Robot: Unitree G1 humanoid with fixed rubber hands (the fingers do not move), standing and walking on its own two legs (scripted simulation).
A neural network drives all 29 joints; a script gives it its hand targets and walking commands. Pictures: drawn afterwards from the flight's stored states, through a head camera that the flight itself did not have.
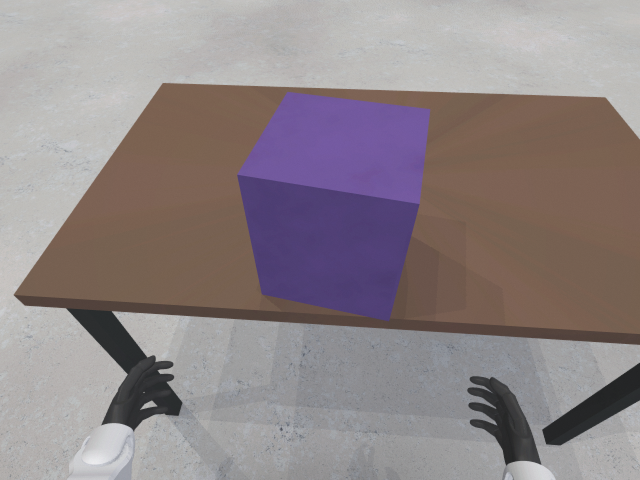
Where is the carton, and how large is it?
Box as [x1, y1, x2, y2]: [237, 92, 429, 320]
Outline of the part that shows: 287,92 237,174 262,294 388,320 419,203 429,109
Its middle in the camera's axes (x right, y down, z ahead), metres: +0.03 -0.05 +0.59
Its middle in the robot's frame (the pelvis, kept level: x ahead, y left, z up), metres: +0.48 -0.01 +0.06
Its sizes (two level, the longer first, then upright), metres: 0.210 0.200 0.250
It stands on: a table, 0.70 m high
